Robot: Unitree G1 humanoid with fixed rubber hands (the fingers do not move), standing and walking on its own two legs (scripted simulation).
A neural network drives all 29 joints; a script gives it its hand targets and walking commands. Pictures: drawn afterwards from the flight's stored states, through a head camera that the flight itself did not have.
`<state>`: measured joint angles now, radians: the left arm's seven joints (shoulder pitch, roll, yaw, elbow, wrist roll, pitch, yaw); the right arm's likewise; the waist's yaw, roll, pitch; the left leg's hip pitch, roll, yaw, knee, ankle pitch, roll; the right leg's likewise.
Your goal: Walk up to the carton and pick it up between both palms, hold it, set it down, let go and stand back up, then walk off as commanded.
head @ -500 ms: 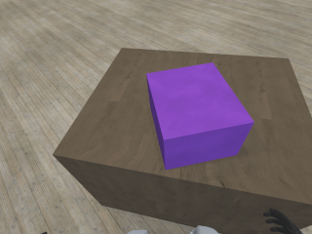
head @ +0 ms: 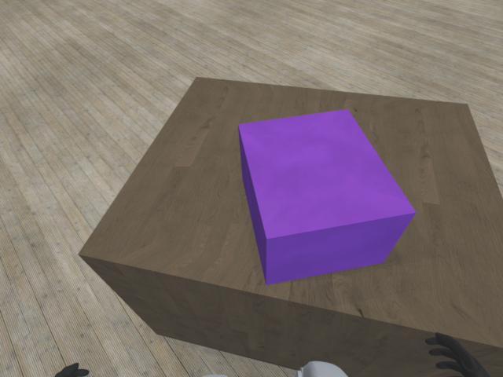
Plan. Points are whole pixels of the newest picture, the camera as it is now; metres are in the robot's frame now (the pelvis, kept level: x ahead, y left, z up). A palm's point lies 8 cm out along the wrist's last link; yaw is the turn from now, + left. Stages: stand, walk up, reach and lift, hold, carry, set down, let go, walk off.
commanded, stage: walk up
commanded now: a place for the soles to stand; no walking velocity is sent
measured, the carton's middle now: (309, 191) +0.47 -0.11 -0.02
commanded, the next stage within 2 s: none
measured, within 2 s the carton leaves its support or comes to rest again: neither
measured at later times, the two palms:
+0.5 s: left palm out of the picture +0.09 +0.32 -0.07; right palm out of the picture +0.11 -0.32 -0.07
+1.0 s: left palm out of the picture +0.11 +0.34 -0.08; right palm out of the picture +0.13 -0.30 -0.06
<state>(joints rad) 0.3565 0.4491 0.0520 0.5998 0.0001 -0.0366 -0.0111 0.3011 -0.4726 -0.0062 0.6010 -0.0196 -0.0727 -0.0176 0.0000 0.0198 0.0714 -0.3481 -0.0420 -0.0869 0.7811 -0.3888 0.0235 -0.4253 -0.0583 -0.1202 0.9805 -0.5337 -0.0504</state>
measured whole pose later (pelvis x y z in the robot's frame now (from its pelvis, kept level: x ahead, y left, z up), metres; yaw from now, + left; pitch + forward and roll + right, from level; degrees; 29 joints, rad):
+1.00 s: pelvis +0.02 +0.02 +0.00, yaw +0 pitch -2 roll -1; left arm 0.35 0.45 0.05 0.60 0.00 -0.06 0.00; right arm 0.30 -0.46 -0.01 0.60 -0.02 -0.04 0.00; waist 0.00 0.00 0.09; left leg -0.37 -0.02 -0.06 0.83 -0.45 0.02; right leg -0.39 -0.04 -0.11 0.79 -0.37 -0.05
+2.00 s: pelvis +0.03 +0.01 +0.00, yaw -1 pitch -3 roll +0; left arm 0.35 0.45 0.05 0.60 0.00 -0.06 0.00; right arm 0.32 -0.46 -0.01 0.60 -0.02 -0.03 0.00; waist 0.00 0.01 0.10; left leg -0.42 0.01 -0.04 0.96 -0.46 0.02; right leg -0.39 -0.01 -0.09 0.78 -0.34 -0.05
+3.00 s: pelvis +0.05 +0.02 +0.00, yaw -3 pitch -2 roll -1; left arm 0.33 0.45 0.05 0.60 0.00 -0.05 0.00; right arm 0.32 -0.45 -0.01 0.61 -0.02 -0.05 0.02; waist -0.01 0.01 0.10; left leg -0.37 0.02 -0.02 0.83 -0.42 0.02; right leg -0.39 0.00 -0.08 0.80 -0.38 -0.05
